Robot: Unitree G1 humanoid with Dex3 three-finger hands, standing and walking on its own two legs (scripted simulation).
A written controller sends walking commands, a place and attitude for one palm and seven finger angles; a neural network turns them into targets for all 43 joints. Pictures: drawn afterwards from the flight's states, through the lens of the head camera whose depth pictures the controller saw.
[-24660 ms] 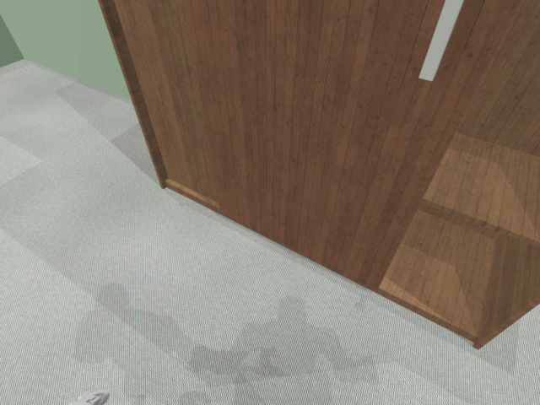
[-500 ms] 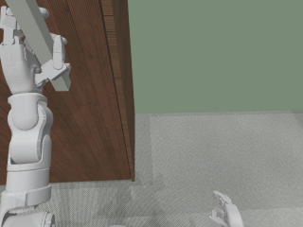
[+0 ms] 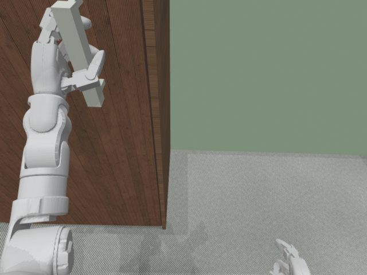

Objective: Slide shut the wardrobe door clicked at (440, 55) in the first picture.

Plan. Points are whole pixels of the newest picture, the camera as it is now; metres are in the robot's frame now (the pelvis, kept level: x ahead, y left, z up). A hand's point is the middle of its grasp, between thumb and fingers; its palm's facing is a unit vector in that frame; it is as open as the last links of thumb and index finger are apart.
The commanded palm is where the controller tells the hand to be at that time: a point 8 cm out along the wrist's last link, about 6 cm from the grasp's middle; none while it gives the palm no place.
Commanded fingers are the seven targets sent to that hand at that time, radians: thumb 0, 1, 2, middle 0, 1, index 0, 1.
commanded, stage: loosen the grip on the handle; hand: left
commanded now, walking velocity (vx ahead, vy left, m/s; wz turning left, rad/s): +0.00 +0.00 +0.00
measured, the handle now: (87, 55) +0.42 +0.22 +0.26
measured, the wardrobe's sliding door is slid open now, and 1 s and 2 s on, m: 0.00 0.00 0.00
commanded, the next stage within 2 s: slip the hand off the handle in 0.50 s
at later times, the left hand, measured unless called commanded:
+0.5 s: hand (83, 70) +0.38 +0.22 +0.26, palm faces +0.27 -0.96 -0.07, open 14.5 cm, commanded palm +0.35 +0.26 +0.25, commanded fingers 0.00 -0.55 0.20 -0.25 -1.15 -0.25 -1.15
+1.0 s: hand (47, 72) +0.37 +0.27 +0.25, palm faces +0.36 -0.93 -0.08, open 14.7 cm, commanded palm +0.34 +0.31 +0.24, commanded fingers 0.00 -0.55 0.20 -0.25 -1.15 -0.25 -1.15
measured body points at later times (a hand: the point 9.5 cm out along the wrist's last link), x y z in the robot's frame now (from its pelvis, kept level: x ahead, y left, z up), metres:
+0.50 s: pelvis +0.00 -0.01 -0.01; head -0.01 -0.01 +0.44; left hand +0.36 +0.27 +0.26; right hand +0.11 -0.27 -0.11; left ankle +0.04 +0.14 -0.74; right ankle +0.05 -0.13 -0.74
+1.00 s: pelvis +0.04 +0.01 -0.01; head +0.03 +0.00 +0.44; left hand +0.34 +0.32 +0.26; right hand +0.23 -0.21 -0.09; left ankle +0.04 +0.14 -0.74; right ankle +0.05 -0.13 -0.74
